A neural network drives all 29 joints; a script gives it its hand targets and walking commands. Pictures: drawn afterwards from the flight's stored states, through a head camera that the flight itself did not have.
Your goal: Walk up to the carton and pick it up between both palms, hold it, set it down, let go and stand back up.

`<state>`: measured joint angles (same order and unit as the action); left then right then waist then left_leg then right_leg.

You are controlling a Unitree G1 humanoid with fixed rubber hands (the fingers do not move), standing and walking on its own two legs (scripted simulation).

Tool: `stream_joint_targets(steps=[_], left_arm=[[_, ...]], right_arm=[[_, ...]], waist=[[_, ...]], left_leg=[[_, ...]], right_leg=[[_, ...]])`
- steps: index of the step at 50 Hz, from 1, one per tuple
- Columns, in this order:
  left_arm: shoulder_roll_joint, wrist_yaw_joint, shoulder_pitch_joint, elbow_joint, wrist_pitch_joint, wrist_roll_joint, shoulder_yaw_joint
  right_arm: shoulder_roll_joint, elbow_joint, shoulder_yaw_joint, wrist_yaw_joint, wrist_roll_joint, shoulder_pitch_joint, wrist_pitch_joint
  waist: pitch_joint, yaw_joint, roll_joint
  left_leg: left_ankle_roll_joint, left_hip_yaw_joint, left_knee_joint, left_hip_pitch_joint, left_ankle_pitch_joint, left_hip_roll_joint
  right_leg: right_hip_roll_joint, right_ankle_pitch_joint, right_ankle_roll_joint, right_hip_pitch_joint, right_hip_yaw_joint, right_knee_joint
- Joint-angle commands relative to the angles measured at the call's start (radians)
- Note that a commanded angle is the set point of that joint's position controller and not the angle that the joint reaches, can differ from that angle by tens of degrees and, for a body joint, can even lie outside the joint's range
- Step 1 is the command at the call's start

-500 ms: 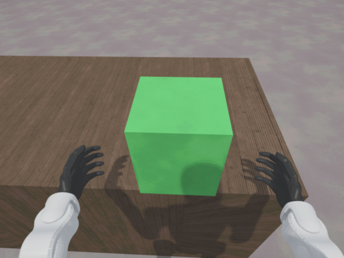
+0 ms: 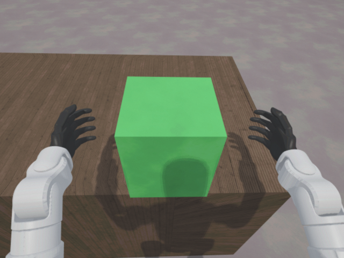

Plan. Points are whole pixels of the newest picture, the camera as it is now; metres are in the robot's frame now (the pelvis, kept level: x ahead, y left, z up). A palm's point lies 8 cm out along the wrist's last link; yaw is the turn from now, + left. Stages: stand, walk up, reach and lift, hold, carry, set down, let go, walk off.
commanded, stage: reach and lift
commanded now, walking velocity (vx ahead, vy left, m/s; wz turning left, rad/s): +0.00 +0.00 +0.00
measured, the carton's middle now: (169, 139) +0.41 +0.01 +0.06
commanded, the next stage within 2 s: none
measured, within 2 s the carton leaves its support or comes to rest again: neither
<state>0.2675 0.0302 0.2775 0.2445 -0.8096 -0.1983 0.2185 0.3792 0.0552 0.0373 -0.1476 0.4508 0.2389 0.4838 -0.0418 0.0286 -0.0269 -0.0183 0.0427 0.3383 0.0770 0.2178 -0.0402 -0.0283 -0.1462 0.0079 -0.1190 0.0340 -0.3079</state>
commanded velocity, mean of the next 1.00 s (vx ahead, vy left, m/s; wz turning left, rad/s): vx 0.00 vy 0.00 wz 0.00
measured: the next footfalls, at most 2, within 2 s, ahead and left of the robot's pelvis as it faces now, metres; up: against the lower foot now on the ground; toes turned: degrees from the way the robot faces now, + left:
none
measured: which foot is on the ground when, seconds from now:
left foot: down 0.00-1.00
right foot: down 0.00-1.00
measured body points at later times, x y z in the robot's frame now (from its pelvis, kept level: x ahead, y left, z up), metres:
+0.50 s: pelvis -0.02 +0.00 +0.00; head -0.01 +0.01 +0.45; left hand +0.39 +0.23 +0.21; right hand +0.39 -0.21 +0.19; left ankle -0.02 +0.13 -0.75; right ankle +0.01 -0.12 -0.75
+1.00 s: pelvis -0.01 -0.01 +0.00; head +0.01 +0.00 +0.45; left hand +0.43 +0.23 +0.21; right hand +0.45 -0.19 +0.20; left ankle -0.02 +0.13 -0.75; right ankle +0.01 -0.12 -0.75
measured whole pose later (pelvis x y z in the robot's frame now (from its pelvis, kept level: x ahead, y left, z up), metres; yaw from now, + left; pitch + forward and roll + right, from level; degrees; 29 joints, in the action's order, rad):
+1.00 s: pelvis -0.01 -0.01 +0.00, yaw +3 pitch +3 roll -1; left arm 0.39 0.03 0.97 -0.69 -0.58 -0.22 0.09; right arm 0.38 -0.79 -0.05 -0.11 0.44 0.97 0.43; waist 0.05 0.02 0.00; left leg -0.02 -0.01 0.35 0.22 0.19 -0.03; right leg -0.03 -0.12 0.01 -0.23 -0.01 -0.29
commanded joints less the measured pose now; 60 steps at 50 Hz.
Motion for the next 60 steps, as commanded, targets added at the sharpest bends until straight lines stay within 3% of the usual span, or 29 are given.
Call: stream_joint_targets(steps=[1, 4, 9, 13, 16, 21, 22, 24, 25, 29, 30, 31, 32, 33, 35, 36, 37, 40, 42, 45, 47, 48, 50, 51, 52, 55, 58, 59, 60], left_arm=[[0.163, 0.016, 0.326, 0.163, 0.032, 0.005, 0.044], [0.186, 0.017, 0.395, 0.105, 0.014, 0.004, 0.043], [0.216, 0.025, 0.599, -0.026, 0.002, 0.007, 0.041], [0.250, 0.026, 0.653, -0.101, 0.032, -0.019, 0.026], [0.273, 0.029, 0.749, -0.160, 0.044, -0.025, 0.033], [0.276, 0.034, 0.866, -0.346, 0.054, -0.013, -0.019], [0.321, 0.030, 0.946, -0.398, 0.054, -0.019, -0.005], [0.324, 0.035, 0.989, -0.459, 0.079, -0.023, -0.018], [0.302, 0.034, 0.983, -0.456, 0.090, -0.066, -0.042], [0.313, 0.025, 1.077, -0.530, 0.141, -0.064, -0.073], [0.319, 0.034, 1.163, -0.598, 0.148, -0.046, -0.077], [0.315, 0.032, 1.160, -0.612, 0.160, -0.048, -0.080], [0.324, 0.036, 1.190, -0.625, 0.167, -0.053, -0.100], [0.341, 0.045, 1.232, -0.679, 0.182, -0.075, -0.096], [0.299, 0.040, 1.084, -0.621, 0.173, -0.059, -0.101], [0.346, 0.033, 1.146, -0.675, 0.194, -0.043, -0.043], [0.314, 0.026, 1.142, -0.727, 0.198, -0.046, -0.073], [0.334, 0.024, 1.124, -0.748, 0.224, -0.028, -0.055], [0.324, 0.018, 1.180, -0.747, 0.234, -0.046, -0.107], [0.312, 0.016, 1.143, -0.800, 0.260, -0.016, -0.077], [0.308, -0.004, 1.093, -0.811, 0.274, -0.016, -0.082], [0.273, -0.010, 1.084, -0.812, 0.295, -0.033, -0.111], [0.260, 0.002, 1.065, -0.723, 0.336, -0.025, -0.093], [0.245, -0.002, 1.065, -0.655, 0.334, -0.044, -0.138], [0.226, -0.001, 1.073, -0.733, 0.341, -0.016, -0.128], [0.227, 0.003, 1.020, -0.779, 0.366, 0.002, -0.106], [0.201, 0.034, 1.060, -0.564, 0.404, -0.026, -0.155], [0.208, 0.040, 1.075, -0.609, 0.405, -0.025, -0.139], [0.200, 0.039, 1.122, -0.661, 0.411, -0.016, -0.137]], right_arm=[[0.154, 0.144, 0.064, 0.013, 0.031, 0.348, -0.050], [0.199, 0.127, 0.042, 0.004, 0.052, 0.431, -0.042], [0.238, -0.057, 0.062, 0.033, 0.043, 0.667, -0.020], [0.186, -0.107, 0.033, 0.033, 0.030, 0.701, -0.027], [0.214, -0.136, 0.040, 0.027, 0.040, 0.816, -0.041], [0.203, -0.335, 0.031, 0.052, 0.036, 0.911, -0.025], [0.218, -0.358, 0.019, 0.048, 0.023, 1.003, -0.013], [0.218, -0.397, 0.031, 0.052, 0.019, 1.031, -0.020], [0.205, -0.317, 0.015, 0.051, 0.010, 1.051, -0.035], [0.197, -0.442, 0.036, 0.049, 0.001, 1.096, -0.027], [0.208, -0.558, 0.066, 0.054, -0.015, 1.136, -0.022], [0.187, -0.542, 0.024, 0.058, -0.014, 1.168, -0.029], [0.193, -0.557, 0.027, 0.064, -0.003, 1.175, -0.031], [0.221, -0.508, 0.017, 0.066, 0.002, 1.268, -0.040], [0.223, -0.506, 0.016, 0.054, -0.001, 1.146, -0.052], [0.180, -0.521, -0.033, 0.053, 0.027, 1.211, -0.057], [0.176, -0.614, -0.024, 0.055, 0.025, 1.188, -0.052], [0.179, -0.616, -0.030, 0.049, -0.003, 1.221, -0.063], [0.181, -0.601, -0.024, 0.048, 0.015, 1.256, -0.072], [0.159, -0.704, -0.034, 0.042, -0.001, 1.204, -0.085], [0.129, -0.716, -0.052, 0.032, -0.007, 1.151, -0.092], [0.108, -0.712, -0.041, 0.033, -0.028, 1.139, -0.099], [0.101, -0.676, -0.034, 0.035, -0.009, 1.118, -0.138], [0.145, -0.587, -0.021, 0.028, -0.003, 1.150, -0.160], [0.148, -0.694, 0.026, 0.034, -0.045, 1.112, -0.167], [0.103, -0.658, 0.001, 0.033, -0.079, 1.076, -0.202], [0.127, -0.519, 0.061, 0.034, -0.085, 1.095, -0.252], [0.133, -0.569, 0.086, 0.034, -0.100, 1.095, -0.256], [0.109, -0.607, 0.067, 0.037, -0.090, 1.117, -0.258]], waist=[[0.414, -0.003, 0.046], [0.403, -0.018, 0.057], [0.381, 0.004, 0.076], [0.461, -0.004, 0.003], [0.551, -0.005, 0.025], [0.466, 0.019, 0.044], [0.470, -0.007, 0.031], [0.493, 0.022, 0.030], [0.588, 0.015, 0.002], [0.607, 0.034, 0.032], [0.569, 0.055, 0.089], [0.589, 0.025, 0.073], [0.597, 0.036, 0.081], [0.635, -0.006, 0.046], [0.682, 0.024, 0.064], [0.675, -0.037, 0.048], [0.636, -0.001, 0.067], [0.636, -0.031, 0.015], [0.637, -0.001, 0.025], [0.572, -0.020, 0.044], [0.614, -0.024, -0.003], [0.590, 0.017, -0.018], [0.670, 0.008, 0.054], [0.689, 0.020, 0.030], [0.619, 0.048, 0.084], [0.639, 0.001, 0.037], [0.776, 0.022, 0.118], [0.745, 0.049, 0.121], [0.697, 0.019, 0.097]], left_leg=[[-0.010, 0.010, -0.005, -0.024, -0.359, 0.045], [-0.023, 0.013, 0.007, -0.036, -0.395, 0.049], [-0.020, -0.002, -0.022, 0.051, -0.196, 0.039], [-0.007, -0.007, -0.011, 0.051, -0.250, 0.035], [-0.014, 0.006, 0.007, 0.014, -0.316, 0.047], [-0.010, -0.007, -0.034, 0.054, -0.154, 0.036], [0.009, 0.003, -0.026, 0.100, -0.129, 0.042], [0.014, -0.009, -0.029, 0.116, -0.114, 0.043], [0.014, -0.014, -0.009, 0.128, -0.173, 0.041], [0.011, -0.019, -0.020, 0.103, -0.185, 0.040], [0.000, -0.017, -0.014, 0.099, -0.157, 0.036], [0.009, -0.013, -0.025, 0.120, -0.129, 0.039], [0.008, -0.016, -0.020, 0.119, -0.130, 0.039], [0.013, -0.016, -0.028, 0.140, -0.120, 0.036], [-0.012, -0.023, 0.016, 0.047, -0.341, 0.040], [0.010, -0.007, 0.017, 0.083, -0.323, 0.054], [0.008, -0.005, 0.014, 0.111, -0.302, 0.060], [0.017, -0.016, -0.006, 0.120, -0.294, 0.058], [0.004, -0.028, 0.001, 0.092, -0.309, 0.053], [0.000, -0.020, 0.015, 0.095, -0.357, 0.061], [0.004, -0.008, 0.011, 0.100, -0.352, 0.066], [0.010, -0.021, 0.005, 0.088, -0.344, 0.061], [-0.012, -0.027, 0.025, 0.047, -0.422, 0.067], [-0.024, -0.034, 0.031, 0.023, -0.461, 0.059], [-0.038, -0.028, 0.036, -0.003, -0.430, 0.059], [-0.013, -0.027, 0.028, 0.033, -0.380, 0.064], [-0.048, -0.034, 0.058, -0.056, -0.484, 0.057], [-0.057, -0.044, 0.079, -0.053, -0.480, 0.059], [-0.049, -0.032, 0.070, -0.041, -0.431, 0.055]], right_leg=[[-0.026, 0.381, 0.006, 0.231, 0.007, -0.030], [-0.023, 0.433, -0.007, 0.218, 0.017, -0.039], [-0.016, 0.201, 0.013, 0.147, 0.003, -0.017], [-0.018, 0.291, -0.009, 0.202, -0.002, -0.039], [-0.019, 0.374, -0.022, 0.165, -0.004, -0.057], [-0.017, 0.203, -0.011, 0.116, -0.019, -0.017], [0.000, 0.181, -0.015, 0.102, 0.001, -0.016], [-0.007, 0.184, -0.012, 0.116, -0.013, -0.032], [-0.004, 0.252, -0.014, 0.191, -0.012, -0.034], [-0.003, 0.232, -0.026, 0.158, -0.024, -0.025], [-0.006, 0.221, -0.018, 0.099, -0.040, -0.031], [-0.005, 0.181, -0.013, 0.124, -0.036, -0.017], [-0.006, 0.193, -0.010, 0.141, -0.034, -0.017], [-0.008, 0.194, -0.022, 0.142, -0.032, -0.027], [-0.017, 0.402, -0.021, 0.206, -0.031, -0.042], [-0.016, 0.412, -0.026, 0.208, -0.035, -0.047], [-0.009, 0.412, -0.027, 0.211, -0.035, -0.045], [-0.006, 0.395, -0.042, 0.237, -0.032, -0.036], [-0.008, 0.385, -0.043, 0.219, -0.031, -0.031], [-0.019, 0.468, -0.042, 0.236, -0.038, -0.046], [-0.012, 0.513, -0.048, 0.249, -0.031, -0.034], [-0.009, 0.464, -0.052, 0.243, -0.030, -0.021], [-0.017, 0.550, -0.042, 0.279, -0.051, -0.043], [-0.035, 0.545, -0.047, 0.243, -0.054, -0.046], [-0.040, 0.449, -0.032, 0.172, -0.063, -0.022], [-0.019, 0.403, -0.043, 0.193, -0.051, -0.004], [-0.039, 0.472, -0.031, 0.158, -0.076, -0.031], [-0.041, 0.452, -0.030, 0.136, -0.083, -0.036], [-0.040, 0.370, -0.034, 0.068, -0.080, -0.024]])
